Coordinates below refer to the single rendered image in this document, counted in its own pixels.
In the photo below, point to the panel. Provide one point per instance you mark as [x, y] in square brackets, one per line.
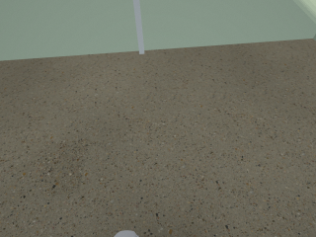
[138, 22]

